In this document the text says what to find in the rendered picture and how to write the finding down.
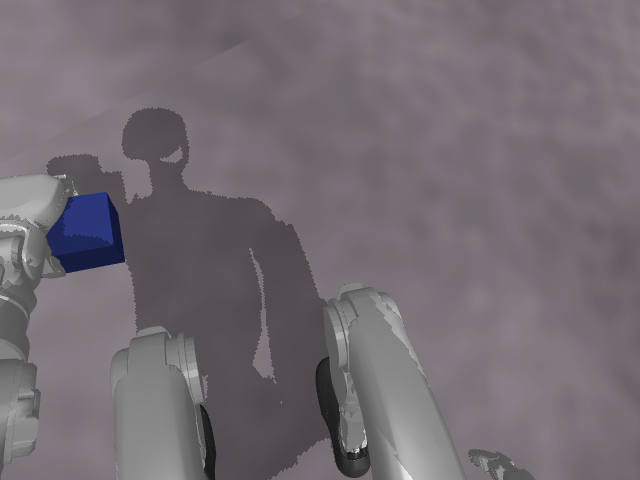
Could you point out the left robot arm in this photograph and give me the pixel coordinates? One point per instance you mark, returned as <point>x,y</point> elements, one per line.
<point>22,256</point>

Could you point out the right robot foot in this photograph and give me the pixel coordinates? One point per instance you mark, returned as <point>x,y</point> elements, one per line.
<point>352,465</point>

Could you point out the left robot hand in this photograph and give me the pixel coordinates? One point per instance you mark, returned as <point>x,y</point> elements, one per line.
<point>38,199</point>

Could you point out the right robot hand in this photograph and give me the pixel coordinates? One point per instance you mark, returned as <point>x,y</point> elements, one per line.
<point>497,465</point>

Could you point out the left robot foot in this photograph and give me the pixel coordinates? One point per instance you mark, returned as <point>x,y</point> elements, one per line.
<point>210,459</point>

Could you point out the carton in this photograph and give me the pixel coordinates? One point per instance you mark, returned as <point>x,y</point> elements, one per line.
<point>87,235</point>

